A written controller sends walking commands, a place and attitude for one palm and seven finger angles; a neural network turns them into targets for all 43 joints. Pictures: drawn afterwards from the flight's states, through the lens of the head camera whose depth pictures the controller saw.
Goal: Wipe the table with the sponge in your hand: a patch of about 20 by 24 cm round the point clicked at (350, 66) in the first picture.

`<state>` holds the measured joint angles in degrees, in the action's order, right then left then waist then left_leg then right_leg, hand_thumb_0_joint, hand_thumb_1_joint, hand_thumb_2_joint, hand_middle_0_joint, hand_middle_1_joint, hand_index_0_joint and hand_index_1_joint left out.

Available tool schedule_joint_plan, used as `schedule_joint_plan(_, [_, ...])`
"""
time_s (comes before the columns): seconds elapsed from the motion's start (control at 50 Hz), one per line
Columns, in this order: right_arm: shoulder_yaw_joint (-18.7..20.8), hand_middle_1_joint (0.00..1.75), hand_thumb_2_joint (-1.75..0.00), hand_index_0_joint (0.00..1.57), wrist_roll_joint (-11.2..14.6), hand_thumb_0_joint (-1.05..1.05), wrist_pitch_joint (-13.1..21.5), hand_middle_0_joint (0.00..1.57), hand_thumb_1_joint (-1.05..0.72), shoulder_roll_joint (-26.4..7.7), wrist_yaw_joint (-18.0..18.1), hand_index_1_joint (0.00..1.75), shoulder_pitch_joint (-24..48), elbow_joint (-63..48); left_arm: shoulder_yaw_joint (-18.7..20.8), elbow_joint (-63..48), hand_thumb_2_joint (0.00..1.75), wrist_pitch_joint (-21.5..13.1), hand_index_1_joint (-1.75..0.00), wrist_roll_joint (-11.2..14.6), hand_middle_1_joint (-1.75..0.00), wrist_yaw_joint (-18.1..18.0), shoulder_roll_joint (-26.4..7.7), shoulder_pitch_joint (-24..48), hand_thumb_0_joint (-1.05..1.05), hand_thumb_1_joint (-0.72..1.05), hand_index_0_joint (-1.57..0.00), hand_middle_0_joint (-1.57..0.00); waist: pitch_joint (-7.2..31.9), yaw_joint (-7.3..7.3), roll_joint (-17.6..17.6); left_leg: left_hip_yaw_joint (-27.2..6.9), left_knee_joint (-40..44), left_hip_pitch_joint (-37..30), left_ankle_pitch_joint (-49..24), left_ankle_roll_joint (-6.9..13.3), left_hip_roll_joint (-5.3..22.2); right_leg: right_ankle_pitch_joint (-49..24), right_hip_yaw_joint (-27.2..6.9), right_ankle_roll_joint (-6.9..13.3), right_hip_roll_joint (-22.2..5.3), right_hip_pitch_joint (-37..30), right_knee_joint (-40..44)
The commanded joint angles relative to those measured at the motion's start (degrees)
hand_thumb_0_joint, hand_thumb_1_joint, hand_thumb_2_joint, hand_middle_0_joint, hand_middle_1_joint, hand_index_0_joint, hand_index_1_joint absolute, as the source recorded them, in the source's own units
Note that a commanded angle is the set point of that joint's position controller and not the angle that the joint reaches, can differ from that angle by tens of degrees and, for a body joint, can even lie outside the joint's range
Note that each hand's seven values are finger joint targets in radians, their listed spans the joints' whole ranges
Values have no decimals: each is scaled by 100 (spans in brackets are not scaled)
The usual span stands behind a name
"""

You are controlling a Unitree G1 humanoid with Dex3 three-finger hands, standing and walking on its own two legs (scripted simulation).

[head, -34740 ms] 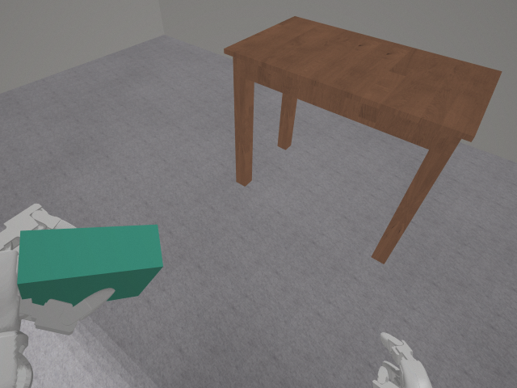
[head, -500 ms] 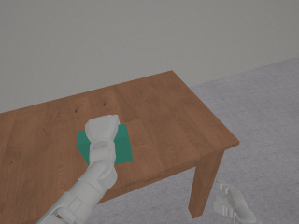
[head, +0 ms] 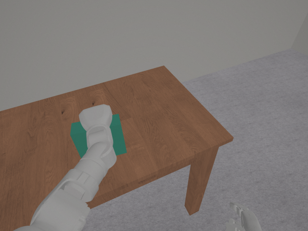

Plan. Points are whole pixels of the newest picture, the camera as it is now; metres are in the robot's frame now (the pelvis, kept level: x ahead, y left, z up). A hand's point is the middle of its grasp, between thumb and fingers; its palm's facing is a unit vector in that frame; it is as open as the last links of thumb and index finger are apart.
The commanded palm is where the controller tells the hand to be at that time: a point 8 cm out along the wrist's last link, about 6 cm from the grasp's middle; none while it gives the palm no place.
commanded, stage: wipe forward along the third lane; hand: left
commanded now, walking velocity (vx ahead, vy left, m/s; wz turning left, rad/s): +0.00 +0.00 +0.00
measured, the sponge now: (102, 143) +0.37 +0.20 +0.01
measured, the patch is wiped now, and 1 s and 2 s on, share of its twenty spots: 0.80 0.95 1.00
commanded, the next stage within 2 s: wipe back along the third lane in 1.08 s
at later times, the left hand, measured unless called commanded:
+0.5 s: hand (99, 118) +0.43 +0.21 +0.07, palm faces -0.07 -0.04 -1.00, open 9.4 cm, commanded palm +0.41 +0.22 +0.10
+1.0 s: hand (94, 109) +0.47 +0.24 +0.07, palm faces -0.11 -0.01 -0.99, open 9.4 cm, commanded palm +0.46 +0.25 +0.10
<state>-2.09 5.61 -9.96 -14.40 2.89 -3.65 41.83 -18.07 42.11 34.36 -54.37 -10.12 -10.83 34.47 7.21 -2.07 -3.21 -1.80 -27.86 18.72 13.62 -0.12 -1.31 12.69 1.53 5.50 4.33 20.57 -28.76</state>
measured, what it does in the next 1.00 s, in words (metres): stands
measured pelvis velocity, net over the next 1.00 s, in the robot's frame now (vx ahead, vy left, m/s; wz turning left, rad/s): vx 0.01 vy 0.01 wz -0.01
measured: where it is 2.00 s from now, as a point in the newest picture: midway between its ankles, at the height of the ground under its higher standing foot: outside the picture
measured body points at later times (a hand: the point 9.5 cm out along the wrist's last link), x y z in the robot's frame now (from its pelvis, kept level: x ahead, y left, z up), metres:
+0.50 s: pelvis +0.01 -0.01 +0.00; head +0.02 -0.04 +0.45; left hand +0.43 +0.21 +0.12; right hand +0.14 -0.26 -0.13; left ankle +0.01 +0.13 -0.73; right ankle +0.02 -0.05 -0.74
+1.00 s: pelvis +0.01 +0.01 +0.00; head +0.06 -0.01 +0.44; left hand +0.47 +0.24 +0.12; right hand +0.11 -0.26 -0.14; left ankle +0.01 +0.13 -0.74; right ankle +0.02 -0.05 -0.74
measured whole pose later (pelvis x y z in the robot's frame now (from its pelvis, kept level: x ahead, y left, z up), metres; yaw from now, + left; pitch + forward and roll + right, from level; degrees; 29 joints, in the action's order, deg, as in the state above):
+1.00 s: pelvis +0.01 +0.01 +0.00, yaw -1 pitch +12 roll +0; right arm -1.4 4.8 -6.1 -15.5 3.2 -9.8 43.6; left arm -7.6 65.7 23.2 -56.5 -11.8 -22.2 53.3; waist 6.7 4.4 -2.4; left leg -1.6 -30.1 28.5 14.2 0.4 -0.6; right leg 11.4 1.4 4.9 5.1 29.0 -27.9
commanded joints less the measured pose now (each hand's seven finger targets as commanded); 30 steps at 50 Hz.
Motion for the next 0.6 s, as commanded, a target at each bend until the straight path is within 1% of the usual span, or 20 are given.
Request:
schedule_joint_plan(0.0, [180, 30, -90, 20, -27, 0, 267, 20, -90, -615, 53, 30, 951, -879, 294, -93, 130, -162, -160, -115, -160, -208, -833, 1847, 0, 10, -120, -120, 749, 205, 974, 135, 241, 399, 48, 248, -96, -280, -757, -288, -483, -855, 718])
schedule_joint_plan(0.04, [177, 30, -90, 20, -22, 0, 288, 20, -90, -621, 77, 30, 932, -904, 514, -67, 130, -229, -160, -92, -160, -217, -1085, 1912, 0, 10, -120, -120, 843, 154, 979, 105, 258, 462, 17, 250, -88, -254, -780, -291, -481, -932, 717])
schedule_joint_plan(0.08, [180, 30, -90, 20, -34, 0, 303, 20, -90, -651, 117, 30, 804, -821, 528, 208, 130, -276, -160, -152, -160, -235, -1234, 2035, 0, 10, -120, -120, 695, 228, 1006, 136, 235, 567, 171, 255, -93, 88, -834, -331, -513, -834, 790])
schedule_joint_plan(0.12, [181, 30, -90, 20, -32, 0, 315, 20, -90, -654, 125, 30, 713, -783, 496, 354, 130, -327, -160, -208, -160, -223, -1251, 2202, 0, 10, -120, -120, 695, 261, 826, 131, 219, 575, 177, 254, -92, 85, -843, -313, -517, -763, 782])
schedule_joint_plan(0.2, [204, 30, -90, 20, -40, 0, 363, 20, -90, -668, 134, 30, 519, -730, 608, 555, 130, -485, -160, -216, -160, -239, -1433, 2506, 0, 10, -120, -120, 993, 311, 783, 156, 176, 598, 131, 272, -65, -40, -823, -340, -538, -874, 735])
schedule_joint_plan(0.24, [215, 30, -90, 20, -48, 0, 385, 20, -90, -713, 144, 30, 473, -739, 951, 656, 130, -567, -160, -186, -160, -253, -1774, 2336, 0, 10, -120, -120, 1220, 204, 936, 123, 176, 710, 7, 273, -55, -314, -944, -331, -539, -1124, 712])
schedule_joint_plan(0.26, [221, 30, -90, 20, -46, 0, 376, 20, -90, -704, 140, 30, 428, -742, 818, 707, 130, -602, -160, -200, -160, -260, -1653, 2263, 0, 10, -120, -120, 1204, 252, 913, 158, 142, 717, -44, 282, -54, -479, -895, -351, -556, -1145, 663])
schedule_joint_plan(0.3, [234, 30, -90, 20, -55, 0, 393, 20, -90, -715, 110, 30, 349, -749, 824, 709, 130, -662, -160, -194, -160, -284, -1623, 2152, 0, 10, -120, -120, 1279, 249, 954, 192, 129, 743, -151, 285, -54, -838, -895, -369, -560, -1242, 632])
schedule_joint_plan(0.32, [232, 30, -90, 20, -50, 0, 394, 20, -90, -733, 106, 30, 328, -728, 857, 767, 130, -669, -160, -227, -160, -284, -1723, 2232, 0, 10, -120, -120, 1204, 286, 972, 184, 119, 801, -133, 286, -55, -861, -942, -375, -562, -1218, 643])
schedule_joint_plan(0.34, [225, 30, -90, 20, -38, 0, 391, 20, -90, -742, 104, 30, 339, -737, 964, 773, 130, -686, -160, -207, -160, -274, -1839, 2338, 0, 10, -120, -120, 1231, 259, 943, 143, 158, 849, -143, 285, -46, -858, -960, -358, -558, -1234, 643])
schedule_joint_plan(0.36, [231, 30, -90, 20, -44, 0, 389, 20, -90, -757, 107, 30, 284, -716, 873, 807, 130, -707, -160, -231, -160, -279, -1815, 2443, 0, 10, -120, -120, 1084, 335, 902, 162, 145, 847, -95, 298, -43, -789, -917, -376, -560, -1135, 657])
schedule_joint_plan(0.38, [246, 30, -90, 20, -49, 0, 401, 20, -90, -766, 96, 30, 241, -688, 967, 891, 130, -719, -160, -241, -160, -303, -1913, 2412, 0, 10, -120, -120, 1051, 334, 920, 176, 125, 866, -72, 298, -41, -748, -928, -384, -565, -1110, 676])
schedule_joint_plan(0.42, [250, 30, -90, 20, -59, 0, 407, 20, -90, -770, 78, 30, 208, -681, 1003, 927, 130, -740, -160, -237, -160, -312, -1961, 2340, 0, 10, -120, -120, 1120, 307, 831, 201, 105, 874, -143, 294, -42, -947, -960, -376, -580, -1183, 658])
schedule_joint_plan(0.44, [251, 30, -90, 20, -60, 0, 411, 20, -90, -802, 81, 30, 209, -669, 1197, 940, 130, -764, -160, -237, -160, -312, -2181, 2369, 0, 10, -120, -120, 1241, 255, 871, 143, 134, 897, -221, 293, -43, -1050, -961, -350, -553, -1252, 614])
schedule_joint_plan(0.46, [259, 30, -90, 20, -64, 0, 410, 20, -90, -796, 82, 30, 151, -665, 1055, 963, 130, -793, -160, -261, -160, -316, -2071, 2418, 0, 10, -120, -120, 1236, 326, 864, 192, 102, 888, -232, 307, -36, -1117, -906, -381, -572, -1249, 589])
schedule_joint_plan(0.48, [275, 30, -90, 20, -66, 0, 411, 20, -90, -787, 73, 30, 117, -669, 1060, 1018, 130, -800, -160, -244, -160, -322, -2025, 2293, 0, 10, -120, -120, 1246, 315, 910, 212, 94, 901, -229, 308, -39, -1147, -921, -390, -573, -1270, 604])
schedule_joint_plan(0.52, [271, 30, -90, 20, -65, 0, 411, 20, -90, -816, 61, 30, 79, -642, 1124, 1064, 130, -823, -160, -289, -160, -310, -2183, 2324, 0, 10, -120, -120, 1266, 322, 829, 211, 77, 949, -240, 299, -41, -1223, -979, -387, -587, -1298, 595])
schedule_joint_plan(0.54, [269, 30, -90, 20, -65, 0, 402, 20, -90, -832, 67, 30, 122, -648, 1270, 1074, 130, -831, -160, -287, -160, -300, -2336, 2334, 0, 10, -120, -120, 1296, 261, 758, 167, 115, 952, -265, 297, -44, -1208, -996, -352, -564, -1274, 595])
schedule_joint_plan(0.56, [268, 30, -90, 20, -65, 0, 394, 20, -90, -825, 65, 30, 55, -636, 1086, 1111, 130, -839, -160, -316, -160, -302, -2182, 2455, 0, 10, -120, -120, 1239, 359, 776, 200, 92, 921, -293, 315, -33, -1284, -893, -375, -567, -1221, 563])
schedule_joint_plan(0.58, [271, 30, -90, 20, -53, 0, 401, 20, -90, -806, 45, 30, 34, -643, 981, 1139, 130, -847, -160, -324, -160, -299, -2038, 2514, 0, 10, -120, -120, 1148, 391, 708, 201, 105, 911, -242, 312, -35, -1197, -826, -378, -553, -1089, 578])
